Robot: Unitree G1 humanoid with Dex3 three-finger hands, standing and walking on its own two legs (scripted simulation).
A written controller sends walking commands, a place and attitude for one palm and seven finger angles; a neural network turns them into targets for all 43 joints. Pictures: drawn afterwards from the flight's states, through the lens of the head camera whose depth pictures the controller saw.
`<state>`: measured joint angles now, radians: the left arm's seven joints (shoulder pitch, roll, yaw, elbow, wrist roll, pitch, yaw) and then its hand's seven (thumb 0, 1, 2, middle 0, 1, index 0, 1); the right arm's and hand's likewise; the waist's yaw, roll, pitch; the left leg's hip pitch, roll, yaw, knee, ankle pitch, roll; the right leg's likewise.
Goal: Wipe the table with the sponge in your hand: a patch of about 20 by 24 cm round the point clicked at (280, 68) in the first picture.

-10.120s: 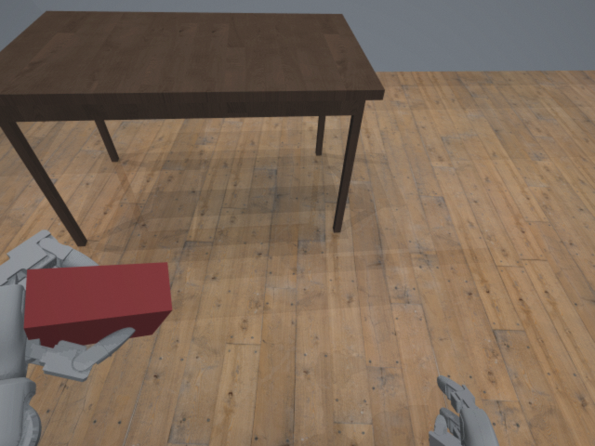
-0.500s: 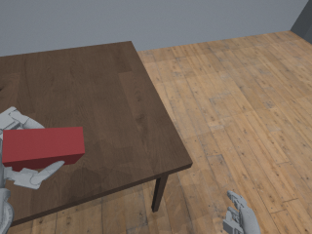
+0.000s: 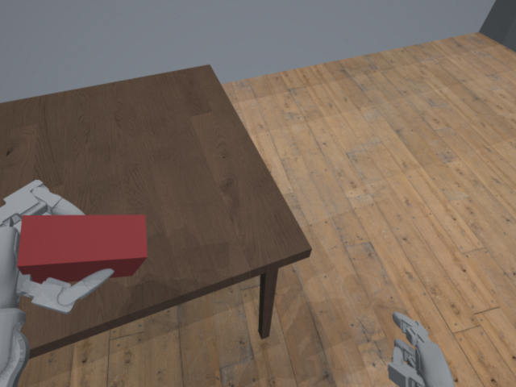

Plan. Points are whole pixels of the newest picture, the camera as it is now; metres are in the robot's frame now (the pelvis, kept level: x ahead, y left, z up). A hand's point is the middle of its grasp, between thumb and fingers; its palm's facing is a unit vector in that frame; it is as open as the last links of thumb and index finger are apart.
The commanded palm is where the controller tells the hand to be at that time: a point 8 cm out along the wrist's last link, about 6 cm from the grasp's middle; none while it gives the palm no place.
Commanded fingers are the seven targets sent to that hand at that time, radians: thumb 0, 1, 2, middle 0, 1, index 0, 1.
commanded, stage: come to a stop and stand still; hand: left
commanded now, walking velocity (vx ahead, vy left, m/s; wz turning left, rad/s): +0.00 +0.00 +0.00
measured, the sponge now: (104, 249) +0.24 +0.21 +0.14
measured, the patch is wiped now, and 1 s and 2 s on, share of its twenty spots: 0.00 0.00 0.00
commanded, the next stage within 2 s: look again from close up in 1.60 s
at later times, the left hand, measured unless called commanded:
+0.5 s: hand (10, 275) +0.20 +0.29 +0.15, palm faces +0.40 -0.84 -0.37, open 9.4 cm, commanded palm +0.14 +0.33 +0.18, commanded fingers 0.00 0.10 1.30 -1.20 -1.60 -1.20 -1.60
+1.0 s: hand (43, 224) +0.26 +0.29 +0.16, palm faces +0.36 -0.84 -0.41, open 9.4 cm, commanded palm +0.19 +0.32 +0.18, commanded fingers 0.00 0.10 1.30 -1.20 -1.60 -1.20 -1.60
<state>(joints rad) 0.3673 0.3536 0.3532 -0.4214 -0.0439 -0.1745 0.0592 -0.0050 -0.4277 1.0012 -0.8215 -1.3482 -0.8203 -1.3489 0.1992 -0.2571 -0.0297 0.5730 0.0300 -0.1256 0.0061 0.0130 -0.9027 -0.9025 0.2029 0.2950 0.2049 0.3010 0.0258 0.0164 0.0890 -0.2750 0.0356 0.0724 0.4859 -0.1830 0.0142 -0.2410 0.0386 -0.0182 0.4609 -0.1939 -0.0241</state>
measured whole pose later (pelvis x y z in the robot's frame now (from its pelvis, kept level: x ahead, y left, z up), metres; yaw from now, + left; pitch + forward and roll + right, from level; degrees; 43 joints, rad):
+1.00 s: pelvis +0.04 +0.03 +0.00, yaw +3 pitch +0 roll -1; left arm 0.42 0.40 0.34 -0.47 -0.02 -0.20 0.08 0.00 -0.42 1.01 -0.81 -1.37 -0.80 -1.37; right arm 0.19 -0.19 0.02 0.57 0.01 -0.13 -0.02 0.01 -0.90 -0.90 0.20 0.30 0.20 0.30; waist 0.00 -0.04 0.05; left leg -0.23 -0.03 0.04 0.46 -0.23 0.05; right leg -0.17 0.01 0.00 0.40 -0.24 0.01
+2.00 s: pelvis +0.03 +0.04 +0.01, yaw +3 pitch +0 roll -1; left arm 0.43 0.38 0.33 -0.45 -0.02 -0.18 0.10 -0.01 -0.42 1.01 -0.80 -1.38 -0.80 -1.38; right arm 0.22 -0.19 0.02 0.58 0.01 -0.11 -0.05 0.01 -0.90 -0.90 0.20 0.30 0.20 0.30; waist 0.02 -0.02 0.03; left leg -0.23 -0.04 0.03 0.42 -0.19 0.06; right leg -0.16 0.00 -0.01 0.36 -0.20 0.01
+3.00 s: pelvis +0.01 +0.02 +0.00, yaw +1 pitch +0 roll -1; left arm 0.32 0.40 0.38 -0.36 -0.05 -0.23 0.10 -0.01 -0.42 1.01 -0.80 -1.39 -0.80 -1.39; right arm 0.22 -0.21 0.00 0.60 0.01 -0.17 -0.01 0.01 -0.90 -0.90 0.20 0.29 0.20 0.30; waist 0.04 -0.03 0.06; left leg -0.27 -0.03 0.03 0.46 -0.19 0.05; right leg -0.24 0.04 0.03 0.43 -0.19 -0.01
